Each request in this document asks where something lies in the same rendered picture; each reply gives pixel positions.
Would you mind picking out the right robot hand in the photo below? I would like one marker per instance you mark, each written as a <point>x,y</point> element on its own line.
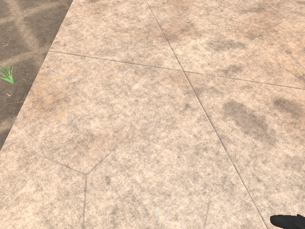
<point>288,221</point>

